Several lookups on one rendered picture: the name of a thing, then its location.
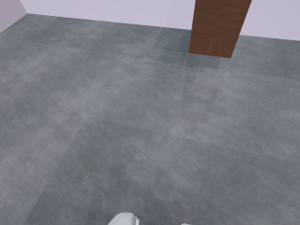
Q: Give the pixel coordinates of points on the left robot thigh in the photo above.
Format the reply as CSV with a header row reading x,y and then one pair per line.
x,y
125,219

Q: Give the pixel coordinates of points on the cabinet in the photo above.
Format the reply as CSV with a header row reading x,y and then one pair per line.
x,y
216,26

